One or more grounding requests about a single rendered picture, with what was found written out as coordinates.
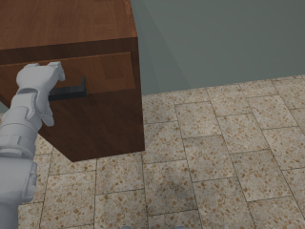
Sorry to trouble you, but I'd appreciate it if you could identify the drawer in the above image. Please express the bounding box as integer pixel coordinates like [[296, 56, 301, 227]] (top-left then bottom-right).
[[0, 52, 134, 102]]

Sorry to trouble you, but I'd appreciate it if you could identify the left robot hand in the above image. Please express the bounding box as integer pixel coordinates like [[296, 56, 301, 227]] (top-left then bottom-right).
[[16, 61, 66, 127]]

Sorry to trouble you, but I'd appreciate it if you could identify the handle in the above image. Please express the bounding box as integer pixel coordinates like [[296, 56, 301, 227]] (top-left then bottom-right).
[[48, 76, 87, 101]]

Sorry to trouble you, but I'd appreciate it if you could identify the left robot upper arm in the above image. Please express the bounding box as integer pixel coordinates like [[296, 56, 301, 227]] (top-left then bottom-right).
[[0, 157, 38, 229]]

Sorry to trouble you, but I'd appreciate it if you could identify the robot left forearm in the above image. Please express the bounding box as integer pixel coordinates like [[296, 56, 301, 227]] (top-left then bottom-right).
[[0, 85, 49, 161]]

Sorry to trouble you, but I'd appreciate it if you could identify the cabinet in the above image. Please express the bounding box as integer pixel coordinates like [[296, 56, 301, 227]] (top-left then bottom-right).
[[0, 0, 145, 162]]

